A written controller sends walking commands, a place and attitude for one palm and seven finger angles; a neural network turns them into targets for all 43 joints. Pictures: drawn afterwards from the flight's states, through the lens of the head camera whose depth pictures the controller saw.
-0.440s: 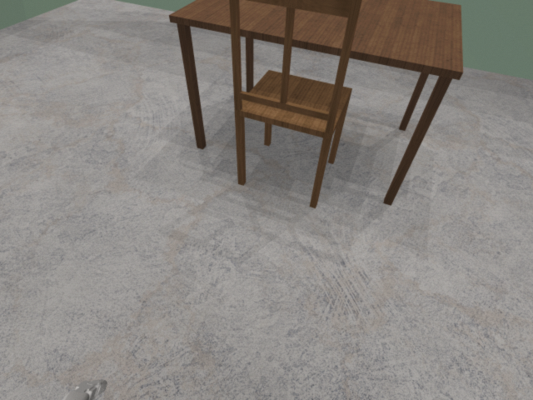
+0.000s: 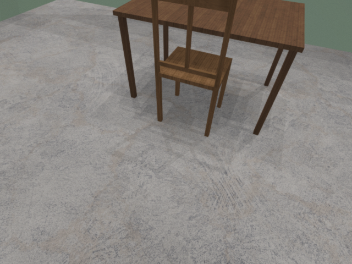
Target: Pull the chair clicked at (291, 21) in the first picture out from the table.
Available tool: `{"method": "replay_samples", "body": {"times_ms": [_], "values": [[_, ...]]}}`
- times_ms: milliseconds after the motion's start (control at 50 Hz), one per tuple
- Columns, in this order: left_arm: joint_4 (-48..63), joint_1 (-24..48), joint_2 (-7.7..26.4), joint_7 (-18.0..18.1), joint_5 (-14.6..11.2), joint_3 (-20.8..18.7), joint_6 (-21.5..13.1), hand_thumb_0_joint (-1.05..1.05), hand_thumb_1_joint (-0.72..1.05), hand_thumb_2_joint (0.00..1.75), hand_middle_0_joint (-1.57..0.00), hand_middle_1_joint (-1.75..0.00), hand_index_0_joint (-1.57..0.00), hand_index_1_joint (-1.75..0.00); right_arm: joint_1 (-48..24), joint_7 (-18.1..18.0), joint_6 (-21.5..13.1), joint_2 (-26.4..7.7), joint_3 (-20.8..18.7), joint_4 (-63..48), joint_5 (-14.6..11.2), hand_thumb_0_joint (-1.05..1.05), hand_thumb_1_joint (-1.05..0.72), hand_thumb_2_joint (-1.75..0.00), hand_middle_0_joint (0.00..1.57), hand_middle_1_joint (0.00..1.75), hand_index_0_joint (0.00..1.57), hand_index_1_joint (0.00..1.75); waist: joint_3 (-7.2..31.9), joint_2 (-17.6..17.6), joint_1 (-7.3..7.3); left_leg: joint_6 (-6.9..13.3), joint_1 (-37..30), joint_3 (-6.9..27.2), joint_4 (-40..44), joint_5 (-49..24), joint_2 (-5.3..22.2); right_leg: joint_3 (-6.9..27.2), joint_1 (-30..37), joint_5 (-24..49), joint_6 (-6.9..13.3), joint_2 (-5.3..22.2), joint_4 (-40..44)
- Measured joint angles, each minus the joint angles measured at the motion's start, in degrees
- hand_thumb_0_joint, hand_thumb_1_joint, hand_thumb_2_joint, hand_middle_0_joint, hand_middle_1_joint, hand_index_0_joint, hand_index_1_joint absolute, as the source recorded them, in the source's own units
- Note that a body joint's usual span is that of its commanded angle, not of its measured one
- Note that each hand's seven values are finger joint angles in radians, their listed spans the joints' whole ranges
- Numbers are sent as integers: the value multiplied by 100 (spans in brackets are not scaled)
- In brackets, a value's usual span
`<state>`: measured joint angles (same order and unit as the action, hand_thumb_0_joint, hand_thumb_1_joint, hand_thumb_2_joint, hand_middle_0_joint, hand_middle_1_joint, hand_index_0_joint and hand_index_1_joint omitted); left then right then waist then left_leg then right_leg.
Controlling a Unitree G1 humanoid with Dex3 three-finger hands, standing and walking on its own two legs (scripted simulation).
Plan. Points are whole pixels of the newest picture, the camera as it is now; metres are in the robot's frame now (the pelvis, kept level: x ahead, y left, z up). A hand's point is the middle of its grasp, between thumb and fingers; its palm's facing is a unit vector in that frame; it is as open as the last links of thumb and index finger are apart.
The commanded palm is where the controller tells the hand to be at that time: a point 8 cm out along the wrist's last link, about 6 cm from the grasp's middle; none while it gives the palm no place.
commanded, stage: stand and wait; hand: left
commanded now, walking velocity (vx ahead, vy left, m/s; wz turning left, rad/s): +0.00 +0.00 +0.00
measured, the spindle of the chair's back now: (188, 39) +1.23 +0.01 -0.05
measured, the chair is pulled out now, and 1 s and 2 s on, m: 0.00 0.00 0.00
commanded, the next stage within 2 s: look at it before walking up in 0.38 s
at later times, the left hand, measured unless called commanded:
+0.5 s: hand out of the picture +0.07 +0.23 -0.15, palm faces -0.04 -0.94 -0.33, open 7.3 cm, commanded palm none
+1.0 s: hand out of the picture +0.06 +0.23 -0.16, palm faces -0.04 -0.94 -0.33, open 7.3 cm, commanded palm none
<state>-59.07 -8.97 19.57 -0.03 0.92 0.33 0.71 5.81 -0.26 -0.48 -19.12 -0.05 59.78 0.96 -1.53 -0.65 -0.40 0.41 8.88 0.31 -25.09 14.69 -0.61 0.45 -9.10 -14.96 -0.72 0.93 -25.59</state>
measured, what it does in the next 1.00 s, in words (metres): stands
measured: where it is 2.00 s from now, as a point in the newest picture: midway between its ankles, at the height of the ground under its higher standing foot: outside the picture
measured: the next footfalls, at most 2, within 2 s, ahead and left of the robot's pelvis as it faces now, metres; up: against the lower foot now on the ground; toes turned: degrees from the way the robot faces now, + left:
right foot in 2.00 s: +0.46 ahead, +0.04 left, +0.00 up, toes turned +16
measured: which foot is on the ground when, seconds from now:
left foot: down 0.00-1.00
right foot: down 0.00-1.00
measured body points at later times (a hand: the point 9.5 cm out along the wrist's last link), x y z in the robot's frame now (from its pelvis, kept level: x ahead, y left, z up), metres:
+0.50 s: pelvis -0.01 -0.01 +0.00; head -0.01 -0.01 +0.45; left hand +0.07 +0.28 -0.13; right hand +0.06 -0.31 -0.13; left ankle -0.01 +0.12 -0.74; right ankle -0.01 -0.13 -0.74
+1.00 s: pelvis -0.01 -0.01 +0.00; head -0.01 -0.01 +0.45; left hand +0.06 +0.28 -0.13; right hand +0.06 -0.31 -0.13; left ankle -0.01 +0.12 -0.74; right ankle -0.01 -0.13 -0.74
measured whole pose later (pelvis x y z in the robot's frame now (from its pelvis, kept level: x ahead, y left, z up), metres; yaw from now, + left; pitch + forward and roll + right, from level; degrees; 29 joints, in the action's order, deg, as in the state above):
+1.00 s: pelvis -0.01 -0.01 +0.00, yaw -1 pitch -2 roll +0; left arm -62.2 -8.8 19.4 -0.1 0.9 0.3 0.0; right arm 6.9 -0.2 -0.7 -18.8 0.1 64.0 0.7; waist -1.5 -0.6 0.0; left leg -0.8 7.7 -0.1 -21.2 11.9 0.8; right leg 0.9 -8.3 -11.9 0.3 -0.5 -21.8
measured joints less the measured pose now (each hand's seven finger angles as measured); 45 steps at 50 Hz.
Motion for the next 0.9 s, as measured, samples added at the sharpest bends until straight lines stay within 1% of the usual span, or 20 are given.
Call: {"method": "replay_samples", "body": {"times_ms": [200,420,900], "values": [[-197,-19,27,-2,-12,-9,-19,1,91,90,-21,-30,-20,-30,147,1,19,-46,6,278,-17,1,-90,-90,20,30,20,30,-28,20,35,-62,-46,8,143,-120,67,-9,40,125,56,-66,141],[-246,89,-4,-4,-11,1,-57,1,91,90,-21,-30,-20,-30,151,13,0,0,22,388,-21,1,-90,-90,20,30,20,30,5,32,63,-104,-74,-1,256,-220,113,0,52,225,94,-111,239],[-302,29,-25,-5,1,-1,-75,1,91,90,-21,-30,-20,-30,113,9,-21,29,12,422,-27,1,-90,-90,20,30,20,30,9,8,44,-124,-110,-39,368,-270,150,38,72,297,109,-147,357]]}}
